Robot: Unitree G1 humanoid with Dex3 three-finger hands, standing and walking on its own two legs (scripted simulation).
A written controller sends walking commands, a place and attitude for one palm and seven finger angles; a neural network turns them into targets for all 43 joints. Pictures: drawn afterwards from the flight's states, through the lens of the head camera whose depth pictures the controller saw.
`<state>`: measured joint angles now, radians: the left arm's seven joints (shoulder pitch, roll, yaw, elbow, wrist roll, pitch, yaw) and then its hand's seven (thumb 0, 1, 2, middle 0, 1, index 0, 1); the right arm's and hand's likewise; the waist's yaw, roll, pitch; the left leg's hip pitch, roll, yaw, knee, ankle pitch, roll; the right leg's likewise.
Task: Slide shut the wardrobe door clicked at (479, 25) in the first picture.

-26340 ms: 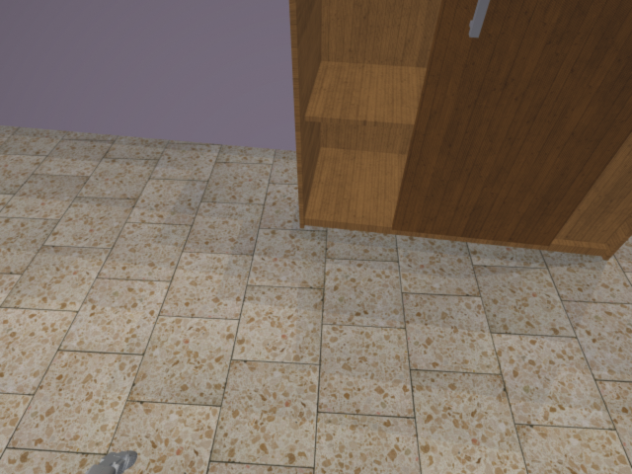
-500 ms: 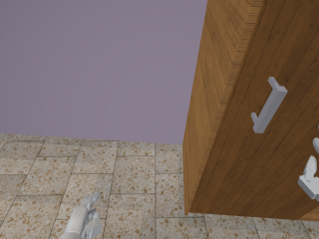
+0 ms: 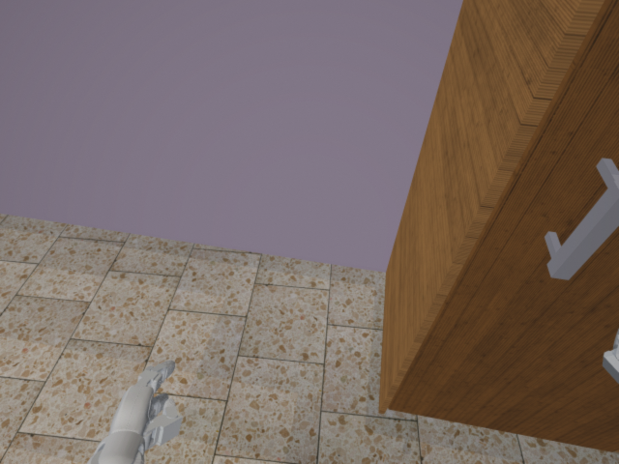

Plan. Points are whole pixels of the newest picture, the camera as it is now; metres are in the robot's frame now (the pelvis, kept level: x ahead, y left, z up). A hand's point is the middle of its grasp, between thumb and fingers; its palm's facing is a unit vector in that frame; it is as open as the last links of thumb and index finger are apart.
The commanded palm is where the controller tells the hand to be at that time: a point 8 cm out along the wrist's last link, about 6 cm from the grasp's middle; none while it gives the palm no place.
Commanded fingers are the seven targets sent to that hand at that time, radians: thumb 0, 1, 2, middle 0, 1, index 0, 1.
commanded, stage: step back with the hand held close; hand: right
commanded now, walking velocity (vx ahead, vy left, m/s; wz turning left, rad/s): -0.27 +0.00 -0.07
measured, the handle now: (582, 221) +0.37 -0.31 +0.16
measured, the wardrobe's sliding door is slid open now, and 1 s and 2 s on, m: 0.00 0.00 0.00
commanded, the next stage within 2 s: stop stepping back and stand still in 1.26 s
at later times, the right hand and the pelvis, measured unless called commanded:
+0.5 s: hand out of the picture +0.10 -0.33 +0.16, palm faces +0.47 +0.77 -0.43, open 7.4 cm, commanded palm +0.04 -0.36 +0.18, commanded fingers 0.00 -0.90 -0.90 0.20 0.30 0.20 0.30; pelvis -0.08 -0.06 -0.01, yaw -4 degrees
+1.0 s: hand out of the picture +0.02 -0.45 +0.19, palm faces +0.39 +0.87 -0.30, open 7.4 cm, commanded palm -0.06 -0.49 +0.18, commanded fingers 0.00 -0.90 -0.90 0.20 0.30 0.20 0.30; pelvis -0.20 -0.19 -0.01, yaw +0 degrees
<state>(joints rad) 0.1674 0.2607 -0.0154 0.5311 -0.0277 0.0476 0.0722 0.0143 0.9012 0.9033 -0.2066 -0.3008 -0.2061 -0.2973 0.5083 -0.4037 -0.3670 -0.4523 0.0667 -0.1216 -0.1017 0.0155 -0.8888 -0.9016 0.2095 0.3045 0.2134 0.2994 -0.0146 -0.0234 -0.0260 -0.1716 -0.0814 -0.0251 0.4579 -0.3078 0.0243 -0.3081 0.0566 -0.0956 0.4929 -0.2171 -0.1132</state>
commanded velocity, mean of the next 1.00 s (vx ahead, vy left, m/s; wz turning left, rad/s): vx -0.34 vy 0.00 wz -0.03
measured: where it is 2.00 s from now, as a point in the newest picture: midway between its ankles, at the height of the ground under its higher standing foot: outside the picture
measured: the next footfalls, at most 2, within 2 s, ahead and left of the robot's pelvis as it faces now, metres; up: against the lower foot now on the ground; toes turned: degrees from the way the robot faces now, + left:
right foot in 0.82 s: -0.06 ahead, -0.23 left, +0.00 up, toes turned +3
left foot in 1.22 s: -0.34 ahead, -0.10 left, -0.01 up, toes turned +14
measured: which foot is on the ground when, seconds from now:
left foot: down 0.00-0.80, up 0.82-1.00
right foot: down 0.00-0.68, up 0.70-0.80, down 0.82-1.00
